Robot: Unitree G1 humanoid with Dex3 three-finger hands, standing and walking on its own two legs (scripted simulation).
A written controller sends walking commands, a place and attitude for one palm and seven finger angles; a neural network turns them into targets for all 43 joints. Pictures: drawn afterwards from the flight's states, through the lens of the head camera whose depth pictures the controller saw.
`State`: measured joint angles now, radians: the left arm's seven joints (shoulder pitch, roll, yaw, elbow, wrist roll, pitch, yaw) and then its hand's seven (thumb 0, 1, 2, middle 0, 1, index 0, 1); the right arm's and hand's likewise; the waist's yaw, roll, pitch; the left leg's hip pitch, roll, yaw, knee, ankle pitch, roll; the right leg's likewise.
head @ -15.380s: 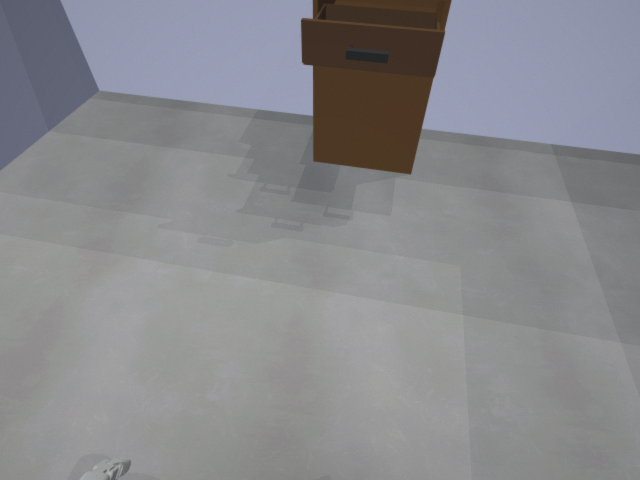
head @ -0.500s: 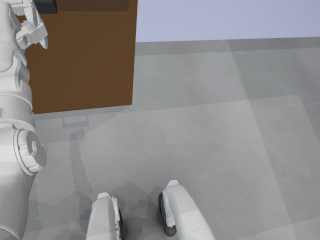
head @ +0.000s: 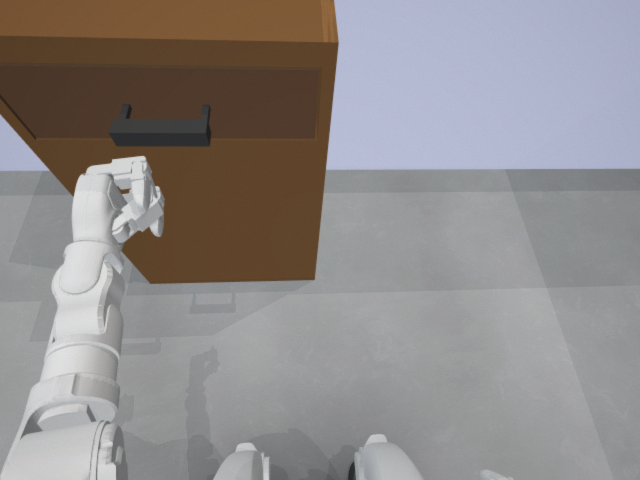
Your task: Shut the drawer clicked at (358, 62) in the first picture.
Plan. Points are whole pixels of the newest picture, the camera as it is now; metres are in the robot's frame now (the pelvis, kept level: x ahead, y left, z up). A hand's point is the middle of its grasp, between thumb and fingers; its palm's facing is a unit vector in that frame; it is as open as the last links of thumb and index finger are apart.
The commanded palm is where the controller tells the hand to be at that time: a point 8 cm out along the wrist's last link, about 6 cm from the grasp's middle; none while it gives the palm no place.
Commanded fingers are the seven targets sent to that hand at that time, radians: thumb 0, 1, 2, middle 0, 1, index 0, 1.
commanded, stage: draw the hand back to the body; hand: left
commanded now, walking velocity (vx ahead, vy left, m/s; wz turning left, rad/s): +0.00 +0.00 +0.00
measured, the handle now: (164, 121) +0.62 +0.22 +0.01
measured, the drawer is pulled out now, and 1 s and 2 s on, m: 0.00 0.00 0.00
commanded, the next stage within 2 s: step back with the hand held close in 1.08 s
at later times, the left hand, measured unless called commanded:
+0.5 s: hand (42, 298) +0.28 +0.22 +0.15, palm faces +0.29 -0.92 -0.26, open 3.3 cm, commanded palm +0.23 +0.26 +0.17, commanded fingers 0.00 0.90 0.90 -1.40 -1.60 -1.40 -1.60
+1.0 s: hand out of the picture +0.16 +0.24 +0.23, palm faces +0.47 -0.78 -0.41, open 3.3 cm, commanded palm +0.12 +0.28 +0.24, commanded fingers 0.00 0.90 0.90 -1.40 -1.60 -1.40 -1.60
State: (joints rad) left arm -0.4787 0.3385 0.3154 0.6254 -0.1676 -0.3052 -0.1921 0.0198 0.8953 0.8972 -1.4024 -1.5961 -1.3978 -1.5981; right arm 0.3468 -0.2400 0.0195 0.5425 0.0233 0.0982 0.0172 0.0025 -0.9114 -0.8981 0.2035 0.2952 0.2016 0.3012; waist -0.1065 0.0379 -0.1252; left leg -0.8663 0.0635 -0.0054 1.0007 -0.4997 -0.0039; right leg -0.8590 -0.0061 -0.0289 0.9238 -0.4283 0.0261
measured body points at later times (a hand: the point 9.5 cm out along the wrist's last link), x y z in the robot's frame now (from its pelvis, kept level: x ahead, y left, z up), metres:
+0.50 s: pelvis +0.00 +0.00 +0.05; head +0.01 -0.02 +0.50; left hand +0.26 +0.27 +0.17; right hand +0.20 -0.22 -0.03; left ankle -0.02 +0.12 -0.68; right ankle +0.00 -0.14 -0.68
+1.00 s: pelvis +0.00 -0.01 +0.06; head -0.03 -0.04 +0.51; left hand +0.13 +0.28 +0.26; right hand +0.20 -0.21 -0.02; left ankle -0.02 +0.12 -0.68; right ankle +0.00 -0.14 -0.68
